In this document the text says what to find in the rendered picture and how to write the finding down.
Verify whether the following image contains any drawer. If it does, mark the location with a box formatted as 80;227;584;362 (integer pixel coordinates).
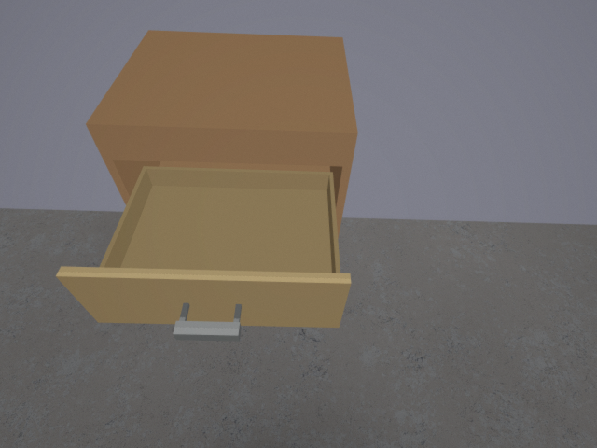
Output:
56;166;351;328

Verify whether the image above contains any cabinet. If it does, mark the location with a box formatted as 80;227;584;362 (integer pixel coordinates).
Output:
86;30;358;239

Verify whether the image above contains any handle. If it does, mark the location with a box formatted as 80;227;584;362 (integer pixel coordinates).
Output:
173;303;242;342

